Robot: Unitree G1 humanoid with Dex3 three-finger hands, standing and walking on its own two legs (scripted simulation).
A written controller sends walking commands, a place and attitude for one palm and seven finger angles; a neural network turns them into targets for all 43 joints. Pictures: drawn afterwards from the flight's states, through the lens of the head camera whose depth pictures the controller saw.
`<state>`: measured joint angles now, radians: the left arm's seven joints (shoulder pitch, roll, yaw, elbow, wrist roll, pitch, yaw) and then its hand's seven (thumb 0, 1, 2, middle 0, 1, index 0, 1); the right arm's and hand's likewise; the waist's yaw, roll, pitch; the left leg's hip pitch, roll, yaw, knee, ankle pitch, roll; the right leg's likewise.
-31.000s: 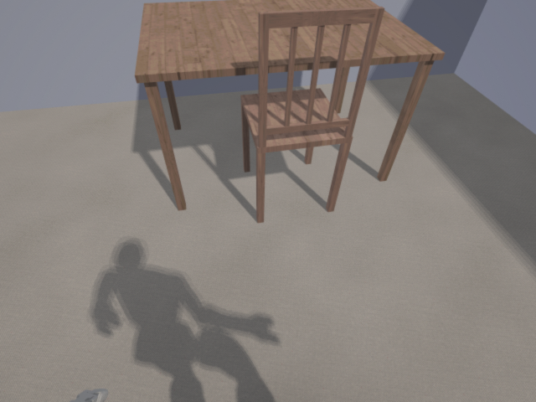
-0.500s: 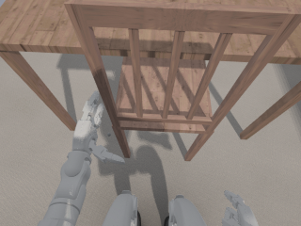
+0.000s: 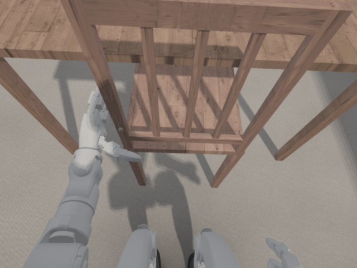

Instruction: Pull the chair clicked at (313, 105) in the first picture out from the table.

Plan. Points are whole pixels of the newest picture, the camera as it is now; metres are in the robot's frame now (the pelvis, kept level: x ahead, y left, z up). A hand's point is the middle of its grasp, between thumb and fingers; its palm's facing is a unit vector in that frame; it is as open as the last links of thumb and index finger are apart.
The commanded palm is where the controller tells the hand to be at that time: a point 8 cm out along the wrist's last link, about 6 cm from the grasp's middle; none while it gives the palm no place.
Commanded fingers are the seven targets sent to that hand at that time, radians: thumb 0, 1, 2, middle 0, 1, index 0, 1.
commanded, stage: push the fingers through the gap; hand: left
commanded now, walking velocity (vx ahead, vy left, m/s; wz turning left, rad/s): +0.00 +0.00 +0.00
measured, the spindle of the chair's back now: (192, 98) +0.46 -0.04 +0.07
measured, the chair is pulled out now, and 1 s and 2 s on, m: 0.00 0.00 0.01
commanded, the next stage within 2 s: hook a spindle and tug to test in 0.64 s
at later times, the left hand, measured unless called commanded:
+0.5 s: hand (122, 118) +0.45 +0.13 +0.01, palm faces -0.04 -1.00 -0.02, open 16.9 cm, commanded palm +0.43 +0.18 +0.02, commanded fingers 0.00 -0.50 0.30 -0.06 -0.08 -0.06 -0.08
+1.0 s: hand (123, 117) +0.45 +0.12 +0.01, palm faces -0.04 -1.00 -0.03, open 16.2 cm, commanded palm +0.43 +0.17 +0.02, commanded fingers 0.00 -0.50 0.30 -0.31 -0.85 -0.31 -0.85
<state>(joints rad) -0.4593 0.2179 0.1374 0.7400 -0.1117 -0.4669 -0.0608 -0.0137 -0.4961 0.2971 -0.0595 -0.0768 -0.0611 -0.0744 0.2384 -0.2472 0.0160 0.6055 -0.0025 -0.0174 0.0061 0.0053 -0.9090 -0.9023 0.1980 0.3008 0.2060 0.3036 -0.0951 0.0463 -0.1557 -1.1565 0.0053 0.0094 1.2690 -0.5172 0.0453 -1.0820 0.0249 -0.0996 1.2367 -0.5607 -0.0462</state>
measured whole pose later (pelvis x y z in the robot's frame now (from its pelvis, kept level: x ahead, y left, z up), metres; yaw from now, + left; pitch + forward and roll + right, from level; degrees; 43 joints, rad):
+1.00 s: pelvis +0.00 +0.01 +0.00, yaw -1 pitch +25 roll -3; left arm -0.59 0.21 0.18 0.87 -0.07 -0.52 -0.03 -0.01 -0.50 0.30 -0.15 -0.37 -0.16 -0.37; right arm 0.25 -0.24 0.00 0.62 -0.02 0.02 0.03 0.00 -0.91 -0.90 0.20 0.30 0.21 0.30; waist -0.12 0.05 -0.15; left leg -1.19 0.01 0.02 1.27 -0.52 0.06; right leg -1.12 0.03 -0.09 1.23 -0.55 -0.03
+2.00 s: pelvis +0.02 +0.00 +0.01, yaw -1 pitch +24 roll -2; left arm -0.37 0.18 0.13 0.64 -0.12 -0.49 -0.04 0.01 0.67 0.71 -0.43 -1.44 -0.43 -1.44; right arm 0.24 -0.24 0.00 0.58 -0.01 0.02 0.04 0.00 -0.91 -0.90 0.20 0.30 0.20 0.30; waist -0.09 0.04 -0.15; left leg -1.10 0.01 0.03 1.22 -0.53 0.05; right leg -1.04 0.03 -0.07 1.19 -0.57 -0.04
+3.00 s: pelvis +0.00 +0.00 +0.11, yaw -3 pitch +5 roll -1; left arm -0.36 0.15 0.01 0.88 -0.08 -0.22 0.07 0.08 0.66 0.70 -0.27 -1.15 -0.50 -1.44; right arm 0.21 -0.23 0.01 0.62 0.04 0.13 -0.10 0.00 -0.91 -0.90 0.20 0.30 0.21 0.30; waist -0.08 0.03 0.11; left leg -0.43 0.02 0.07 0.54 -0.21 0.04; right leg -0.37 0.06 -0.02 0.48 -0.20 -0.03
